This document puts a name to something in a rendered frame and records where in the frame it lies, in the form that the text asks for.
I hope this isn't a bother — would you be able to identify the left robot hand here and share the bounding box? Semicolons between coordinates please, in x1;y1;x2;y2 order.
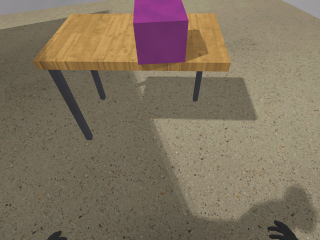
47;230;67;240

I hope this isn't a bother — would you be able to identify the table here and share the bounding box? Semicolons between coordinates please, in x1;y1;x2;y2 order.
32;13;231;140

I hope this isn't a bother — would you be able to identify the carton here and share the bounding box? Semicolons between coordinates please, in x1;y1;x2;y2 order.
133;0;189;65

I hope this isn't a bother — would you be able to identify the right robot hand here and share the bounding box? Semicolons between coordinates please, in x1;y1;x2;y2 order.
267;220;299;240

